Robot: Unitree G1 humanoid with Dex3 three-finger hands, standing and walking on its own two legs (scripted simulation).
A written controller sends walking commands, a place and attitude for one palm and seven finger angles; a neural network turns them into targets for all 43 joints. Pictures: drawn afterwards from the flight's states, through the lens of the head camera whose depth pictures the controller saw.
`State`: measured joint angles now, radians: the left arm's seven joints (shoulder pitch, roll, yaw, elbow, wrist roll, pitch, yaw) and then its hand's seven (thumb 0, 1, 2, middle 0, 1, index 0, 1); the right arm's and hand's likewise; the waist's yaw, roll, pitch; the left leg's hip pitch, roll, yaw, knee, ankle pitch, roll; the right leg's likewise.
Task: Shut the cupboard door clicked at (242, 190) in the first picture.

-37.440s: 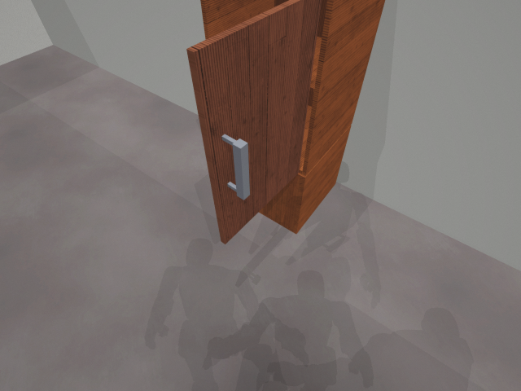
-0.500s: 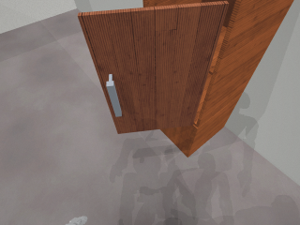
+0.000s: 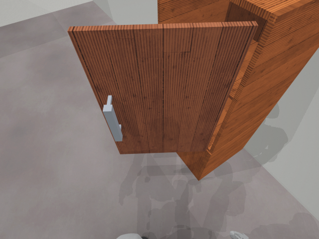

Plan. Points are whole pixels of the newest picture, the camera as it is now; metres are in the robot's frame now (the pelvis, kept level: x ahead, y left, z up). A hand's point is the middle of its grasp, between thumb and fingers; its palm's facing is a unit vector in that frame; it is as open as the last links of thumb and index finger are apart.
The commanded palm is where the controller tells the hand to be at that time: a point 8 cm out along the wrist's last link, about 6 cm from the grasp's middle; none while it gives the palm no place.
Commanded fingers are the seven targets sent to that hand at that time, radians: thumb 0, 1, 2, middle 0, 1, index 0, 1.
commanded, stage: come to a stop and stand still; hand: left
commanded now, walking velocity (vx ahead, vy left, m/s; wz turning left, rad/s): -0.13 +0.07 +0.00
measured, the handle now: (114, 119) +0.44 +0.19 -0.03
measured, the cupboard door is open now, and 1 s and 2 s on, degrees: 58 58 58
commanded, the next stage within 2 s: look again from close up in 1.08 s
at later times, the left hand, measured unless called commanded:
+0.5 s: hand out of the picture -0.01 +0.20 -0.18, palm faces +0.07 -0.98 -0.20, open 7.4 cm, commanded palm none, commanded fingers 0.00 0.90 0.90 -0.20 -0.30 -0.20 -0.30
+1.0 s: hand out of the picture -0.02 +0.16 -0.17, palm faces +0.03 -0.98 -0.18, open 7.3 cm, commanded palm none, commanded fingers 0.00 0.90 0.90 -0.20 -0.30 -0.20 -0.30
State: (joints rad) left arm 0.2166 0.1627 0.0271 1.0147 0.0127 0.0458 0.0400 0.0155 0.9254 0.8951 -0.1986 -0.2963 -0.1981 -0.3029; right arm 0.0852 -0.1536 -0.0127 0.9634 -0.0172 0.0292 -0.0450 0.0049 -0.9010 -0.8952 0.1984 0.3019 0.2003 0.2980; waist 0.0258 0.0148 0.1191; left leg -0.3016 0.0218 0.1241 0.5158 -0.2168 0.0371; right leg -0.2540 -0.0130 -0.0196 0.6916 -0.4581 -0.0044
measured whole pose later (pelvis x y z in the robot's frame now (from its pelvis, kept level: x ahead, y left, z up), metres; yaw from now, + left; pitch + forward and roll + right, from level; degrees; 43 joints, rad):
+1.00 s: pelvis -0.01 -0.01 +0.01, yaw +0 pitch +0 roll +0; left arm 0.27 0.16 0.01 1.13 0.01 0.00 0.04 0.01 0.93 0.90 -0.20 -0.30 -0.20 -0.30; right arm 0.29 -0.14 0.00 1.13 -0.01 0.00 -0.05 0.01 -0.91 -0.90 0.20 0.30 0.20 0.30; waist -0.01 -0.02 0.03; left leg -0.09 0.05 0.01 0.39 -0.30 -0.04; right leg -0.13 0.03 -0.04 0.40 -0.27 -0.04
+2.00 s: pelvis -0.05 +0.01 -0.01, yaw +2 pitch +4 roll +1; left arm 0.33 0.17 0.08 0.22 -0.13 -0.19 0.08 0.02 0.92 0.90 -0.24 -0.34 -0.24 -0.35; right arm 0.29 -0.25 -0.04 0.83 0.01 -0.29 -0.06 0.02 -0.91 -0.90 0.20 0.30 0.20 0.30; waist -0.04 0.02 -0.07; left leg -0.37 -0.02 0.01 0.66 -0.36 0.00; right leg -0.40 -0.04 -0.05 0.69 -0.36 0.00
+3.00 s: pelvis -0.09 +0.02 -0.09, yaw +2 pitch +15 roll -2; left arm 0.45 0.22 0.13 -0.11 -0.25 -0.39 -0.13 0.02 0.90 0.90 -1.12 -1.31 -1.12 -1.31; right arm 0.22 -0.22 0.00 0.47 0.00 -0.20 -0.06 0.02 -0.90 -0.90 0.20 0.30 0.20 0.30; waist 0.00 0.01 -0.14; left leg -0.94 0.00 -0.03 1.21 -0.54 0.02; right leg -0.92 -0.03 -0.08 1.15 -0.50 0.00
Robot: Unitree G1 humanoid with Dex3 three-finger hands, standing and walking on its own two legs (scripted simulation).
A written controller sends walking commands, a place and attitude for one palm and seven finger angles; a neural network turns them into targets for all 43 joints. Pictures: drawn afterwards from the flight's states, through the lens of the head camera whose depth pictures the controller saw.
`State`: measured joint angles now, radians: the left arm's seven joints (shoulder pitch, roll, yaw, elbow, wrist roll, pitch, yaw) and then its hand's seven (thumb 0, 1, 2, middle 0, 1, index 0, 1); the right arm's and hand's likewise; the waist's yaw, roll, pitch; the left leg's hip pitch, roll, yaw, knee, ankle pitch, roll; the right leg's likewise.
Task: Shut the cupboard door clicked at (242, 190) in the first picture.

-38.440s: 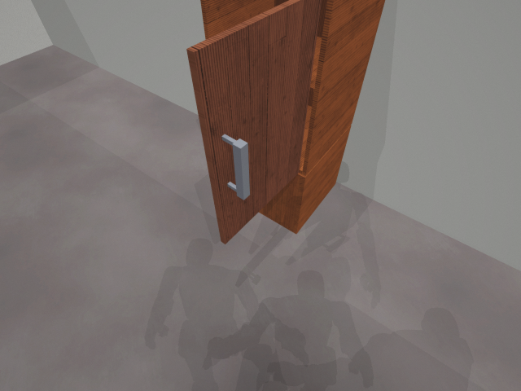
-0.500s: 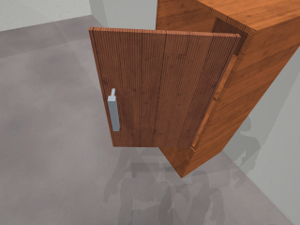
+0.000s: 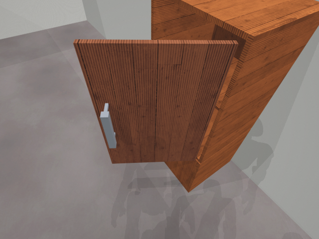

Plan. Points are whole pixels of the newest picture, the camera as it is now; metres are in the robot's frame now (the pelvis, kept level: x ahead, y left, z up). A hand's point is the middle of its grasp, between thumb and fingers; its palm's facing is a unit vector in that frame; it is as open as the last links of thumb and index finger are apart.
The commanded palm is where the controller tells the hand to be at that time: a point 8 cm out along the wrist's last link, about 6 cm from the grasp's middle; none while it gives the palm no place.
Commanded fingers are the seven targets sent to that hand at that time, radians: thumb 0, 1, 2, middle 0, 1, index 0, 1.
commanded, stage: come to a stop and stand still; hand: left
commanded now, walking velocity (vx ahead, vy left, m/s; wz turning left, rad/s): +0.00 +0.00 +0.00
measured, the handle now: (109, 126) +0.46 +0.19 -0.04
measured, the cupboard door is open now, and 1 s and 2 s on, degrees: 58 58 58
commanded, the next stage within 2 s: look again from close up in 0.08 s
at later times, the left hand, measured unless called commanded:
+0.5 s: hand out of the picture -0.02 +0.21 -0.18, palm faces -0.01 -0.97 -0.23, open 7.4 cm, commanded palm none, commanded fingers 0.00 0.90 0.90 -0.20 -0.30 -0.20 -0.30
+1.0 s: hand (74, 216) +0.18 +0.21 -0.03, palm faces +0.25 -0.96 -0.14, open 7.1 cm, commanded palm +0.07 +0.26 -0.07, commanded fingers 0.00 0.90 0.90 -0.38 -0.50 -0.38 -0.50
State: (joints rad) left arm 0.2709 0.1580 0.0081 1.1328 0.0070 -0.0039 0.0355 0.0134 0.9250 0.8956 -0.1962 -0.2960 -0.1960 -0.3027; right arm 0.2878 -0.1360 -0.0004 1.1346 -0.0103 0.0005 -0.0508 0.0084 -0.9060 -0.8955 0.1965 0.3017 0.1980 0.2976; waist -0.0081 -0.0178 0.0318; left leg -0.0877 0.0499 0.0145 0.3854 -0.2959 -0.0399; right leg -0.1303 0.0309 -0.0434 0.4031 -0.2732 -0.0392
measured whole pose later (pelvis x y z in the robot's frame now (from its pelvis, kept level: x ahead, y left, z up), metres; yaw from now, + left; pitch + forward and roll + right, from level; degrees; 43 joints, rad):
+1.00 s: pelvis -0.04 +0.02 -0.02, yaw +2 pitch +4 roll +1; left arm 0.33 0.17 0.08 0.22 -0.13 -0.19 0.08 0.02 0.92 0.90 -0.24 -0.34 -0.24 -0.35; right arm 0.29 -0.25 -0.04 0.83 0.01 -0.29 -0.06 0.02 -0.91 -0.90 0.20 0.30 0.20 0.30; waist -0.04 0.02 -0.07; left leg -0.37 -0.02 0.01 0.66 -0.36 0.00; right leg -0.40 -0.04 -0.05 0.69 -0.36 0.00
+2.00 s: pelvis -0.08 +0.03 -0.10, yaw +2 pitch +15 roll -2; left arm 0.45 0.22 0.13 -0.11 -0.25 -0.39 -0.13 0.02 0.90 0.90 -1.12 -1.31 -1.12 -1.31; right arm 0.22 -0.22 0.00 0.47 0.00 -0.20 -0.06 0.02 -0.90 -0.90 0.20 0.30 0.20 0.30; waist 0.00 0.01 -0.14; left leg -0.94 0.00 -0.03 1.21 -0.54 0.02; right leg -0.92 -0.03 -0.08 1.15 -0.50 0.00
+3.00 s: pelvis -0.07 +0.01 -0.10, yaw +3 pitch +15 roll -2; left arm 0.27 0.21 0.13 0.00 -0.25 -0.42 -0.16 0.02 0.90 0.90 -1.30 -1.50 -1.30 -1.50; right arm 0.24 -0.24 0.02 0.49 0.00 -0.17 -0.06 0.02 -0.90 -0.90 0.20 0.30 0.20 0.30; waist 0.01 0.03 -0.15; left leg -0.92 0.01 -0.05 1.20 -0.54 -0.01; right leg -0.91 -0.02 -0.10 1.16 -0.51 -0.03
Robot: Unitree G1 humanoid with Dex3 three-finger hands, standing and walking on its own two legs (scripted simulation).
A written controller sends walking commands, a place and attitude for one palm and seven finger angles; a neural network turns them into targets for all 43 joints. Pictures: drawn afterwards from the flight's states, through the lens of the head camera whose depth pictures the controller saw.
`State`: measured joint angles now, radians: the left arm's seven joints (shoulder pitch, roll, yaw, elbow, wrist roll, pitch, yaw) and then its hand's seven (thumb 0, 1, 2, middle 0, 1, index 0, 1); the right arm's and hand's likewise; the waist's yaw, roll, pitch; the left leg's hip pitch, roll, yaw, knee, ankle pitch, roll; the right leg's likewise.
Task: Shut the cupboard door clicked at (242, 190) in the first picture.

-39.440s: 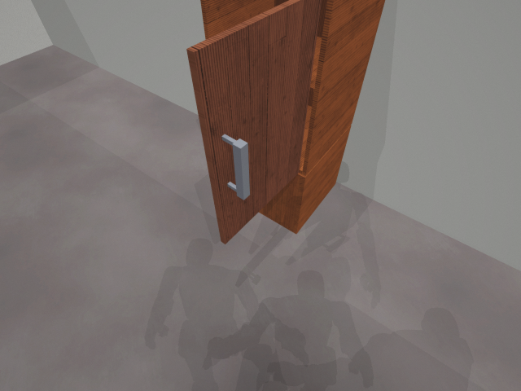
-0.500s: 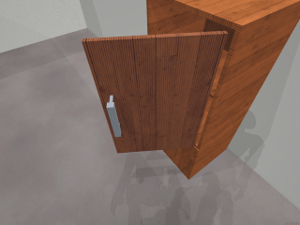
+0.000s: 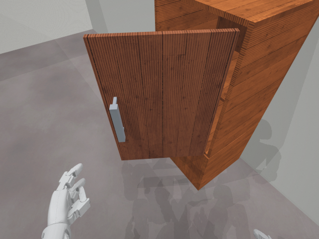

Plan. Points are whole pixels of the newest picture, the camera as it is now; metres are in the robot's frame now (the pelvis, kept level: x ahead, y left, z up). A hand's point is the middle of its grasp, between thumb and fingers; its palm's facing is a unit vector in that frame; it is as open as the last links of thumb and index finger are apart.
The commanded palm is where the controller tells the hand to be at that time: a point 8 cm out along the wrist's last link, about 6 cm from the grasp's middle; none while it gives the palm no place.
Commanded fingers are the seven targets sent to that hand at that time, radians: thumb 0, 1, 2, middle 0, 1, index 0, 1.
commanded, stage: raise the hand and make a fist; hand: left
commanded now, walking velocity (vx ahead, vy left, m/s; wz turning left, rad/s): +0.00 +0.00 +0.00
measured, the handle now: (118, 120) +0.50 +0.15 -0.02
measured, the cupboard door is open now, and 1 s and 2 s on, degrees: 58 58 58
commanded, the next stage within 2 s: bring the fist close to the handle in 1.72 s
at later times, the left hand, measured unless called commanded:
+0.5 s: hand (98, 226) +0.17 +0.15 -0.03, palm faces -0.08 -1.00 -0.03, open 4.8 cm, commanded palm +0.13 +0.23 -0.04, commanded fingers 0.00 0.90 0.90 -0.84 -1.00 -0.84 -1.00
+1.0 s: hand (77, 223) +0.18 +0.20 -0.02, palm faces +0.09 -1.00 -0.03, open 3.1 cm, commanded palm +0.15 +0.25 -0.02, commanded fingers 0.00 0.90 0.90 -1.30 -1.50 -1.30 -1.50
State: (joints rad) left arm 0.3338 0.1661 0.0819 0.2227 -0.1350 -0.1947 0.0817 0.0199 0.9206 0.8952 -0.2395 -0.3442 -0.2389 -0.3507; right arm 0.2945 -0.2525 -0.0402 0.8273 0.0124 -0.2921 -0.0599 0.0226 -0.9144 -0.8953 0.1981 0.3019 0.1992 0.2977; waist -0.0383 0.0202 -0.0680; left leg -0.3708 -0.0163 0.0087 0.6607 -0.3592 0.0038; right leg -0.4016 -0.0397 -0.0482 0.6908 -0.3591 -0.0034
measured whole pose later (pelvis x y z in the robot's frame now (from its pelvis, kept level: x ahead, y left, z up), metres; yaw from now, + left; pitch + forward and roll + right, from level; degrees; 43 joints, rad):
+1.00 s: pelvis -0.04 +0.01 -0.08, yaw +0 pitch +15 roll -2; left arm 0.45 0.22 0.13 -0.11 -0.25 -0.39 -0.13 0.02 0.90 0.90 -1.12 -1.31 -1.12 -1.31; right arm 0.22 -0.22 0.00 0.47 0.00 -0.20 -0.06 0.02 -0.90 -0.90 0.20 0.30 0.20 0.30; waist 0.00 0.01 -0.14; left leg -0.94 0.00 -0.03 1.21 -0.54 0.02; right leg -0.92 -0.03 -0.08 1.15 -0.50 0.00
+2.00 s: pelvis -0.04 -0.01 -0.08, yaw +1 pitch +15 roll -2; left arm 0.27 0.21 0.13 0.00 -0.25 -0.42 -0.16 0.02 0.90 0.90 -1.30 -1.50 -1.30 -1.50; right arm 0.24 -0.24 0.02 0.49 0.00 -0.17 -0.06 0.02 -0.90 -0.90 0.20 0.30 0.20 0.30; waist 0.01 0.03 -0.15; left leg -0.92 0.01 -0.05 1.20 -0.54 -0.01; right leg -0.91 -0.02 -0.10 1.16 -0.51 -0.03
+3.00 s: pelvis -0.04 -0.01 -0.07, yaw -1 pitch +18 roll +0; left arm -0.53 0.15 0.19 0.79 -0.08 -0.48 0.07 0.02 0.90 0.90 -1.30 -1.50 -1.29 -1.50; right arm 0.32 -0.24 -0.01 0.63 -0.04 -0.04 0.01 0.01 -0.90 -0.90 0.20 0.30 0.20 0.30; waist -0.09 0.02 -0.15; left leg -0.93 0.02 0.01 1.10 -0.49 -0.01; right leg -0.96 -0.01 -0.03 1.10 -0.46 -0.02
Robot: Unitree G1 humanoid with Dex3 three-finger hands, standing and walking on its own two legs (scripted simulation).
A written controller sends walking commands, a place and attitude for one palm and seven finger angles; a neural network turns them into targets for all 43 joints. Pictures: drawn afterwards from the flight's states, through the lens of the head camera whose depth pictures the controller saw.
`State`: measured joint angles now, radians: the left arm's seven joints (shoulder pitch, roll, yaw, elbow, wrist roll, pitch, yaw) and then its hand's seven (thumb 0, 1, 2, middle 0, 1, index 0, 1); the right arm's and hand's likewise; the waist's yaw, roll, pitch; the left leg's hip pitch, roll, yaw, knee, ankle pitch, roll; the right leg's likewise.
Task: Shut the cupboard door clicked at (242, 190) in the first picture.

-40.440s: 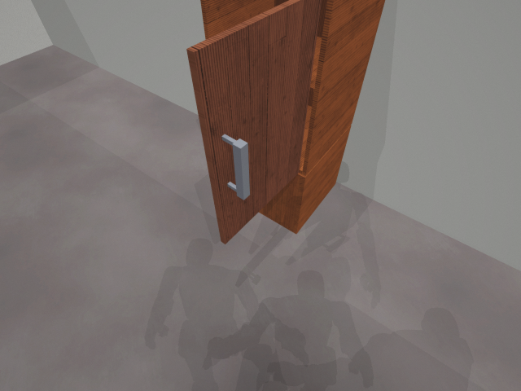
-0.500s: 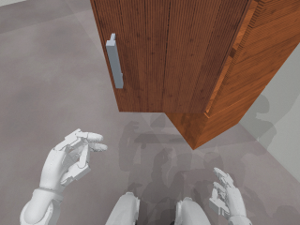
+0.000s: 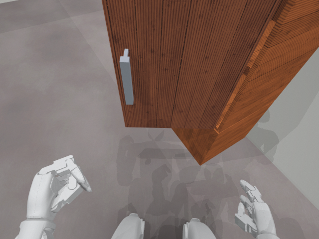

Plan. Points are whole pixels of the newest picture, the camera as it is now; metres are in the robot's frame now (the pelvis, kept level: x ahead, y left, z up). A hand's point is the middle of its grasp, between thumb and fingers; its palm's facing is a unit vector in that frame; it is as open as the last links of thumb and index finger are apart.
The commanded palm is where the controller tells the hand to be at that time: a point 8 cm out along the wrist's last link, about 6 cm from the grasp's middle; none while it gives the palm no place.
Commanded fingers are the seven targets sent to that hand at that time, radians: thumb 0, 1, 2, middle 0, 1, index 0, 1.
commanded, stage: raise the hand and make a fist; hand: left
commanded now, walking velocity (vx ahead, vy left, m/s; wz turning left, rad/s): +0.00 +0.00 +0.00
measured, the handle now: (128, 78) +0.54 +0.14 +0.06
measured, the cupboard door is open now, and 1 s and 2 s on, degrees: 58 58 58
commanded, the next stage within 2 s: bring the fist close to the handle in 0.72 s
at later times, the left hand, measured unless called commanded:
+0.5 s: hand (87, 175) +0.24 +0.18 +0.06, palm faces +0.03 -1.00 -0.02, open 3.1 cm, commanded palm +0.22 +0.24 +0.07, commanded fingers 0.00 0.90 0.90 -1.30 -1.50 -1.30 -1.50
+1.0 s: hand (93, 168) +0.25 +0.16 +0.07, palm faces +0.07 -1.00 -0.03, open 3.1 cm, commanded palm +0.24 +0.21 +0.07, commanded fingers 0.00 0.90 0.90 -1.30 -1.50 -1.30 -1.50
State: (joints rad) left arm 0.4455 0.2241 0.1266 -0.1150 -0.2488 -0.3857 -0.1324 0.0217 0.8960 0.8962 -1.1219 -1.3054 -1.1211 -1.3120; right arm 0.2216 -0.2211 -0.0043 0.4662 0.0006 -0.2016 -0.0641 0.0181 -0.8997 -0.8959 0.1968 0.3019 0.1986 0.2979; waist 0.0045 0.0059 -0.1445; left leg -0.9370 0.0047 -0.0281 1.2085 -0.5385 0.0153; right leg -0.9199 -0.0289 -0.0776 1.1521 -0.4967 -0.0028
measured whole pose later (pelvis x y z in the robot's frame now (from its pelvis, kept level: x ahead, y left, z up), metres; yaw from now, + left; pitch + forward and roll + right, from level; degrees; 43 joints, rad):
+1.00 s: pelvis +0.00 -0.02 +0.00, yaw +1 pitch +15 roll -2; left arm 0.27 0.21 0.13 0.00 -0.25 -0.42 -0.16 0.02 0.90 0.90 -1.30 -1.50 -1.30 -1.50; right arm 0.24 -0.24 0.02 0.49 0.00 -0.17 -0.06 0.02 -0.90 -0.90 0.20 0.30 0.20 0.30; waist 0.01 0.03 -0.15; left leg -0.92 0.01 -0.05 1.20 -0.54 -0.01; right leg -0.91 -0.02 -0.10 1.16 -0.51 -0.03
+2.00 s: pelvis +0.01 -0.02 +0.01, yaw -2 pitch +18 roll +0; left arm -0.53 0.15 0.19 0.79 -0.08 -0.48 0.07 0.02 0.90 0.90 -1.30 -1.50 -1.29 -1.50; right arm 0.32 -0.24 -0.01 0.63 -0.04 -0.04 0.01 0.01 -0.90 -0.90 0.20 0.30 0.20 0.30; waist -0.09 0.02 -0.15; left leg -0.93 0.02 0.01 1.10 -0.49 -0.01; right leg -0.96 -0.01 -0.03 1.10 -0.46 -0.02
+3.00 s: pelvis -0.01 -0.01 -0.01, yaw -1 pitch +23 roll -1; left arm -0.94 0.35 0.24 1.18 -0.07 -0.47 -0.13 0.02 0.90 0.90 -1.31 -1.50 -1.30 -1.50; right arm 0.36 -0.27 0.00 0.66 -0.04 0.00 0.00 0.01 -0.90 -0.90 0.20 0.30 0.20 0.30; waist -0.17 0.04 -0.13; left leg -1.10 0.01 -0.01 1.19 -0.49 0.00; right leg -1.10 -0.02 -0.06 1.15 -0.46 -0.02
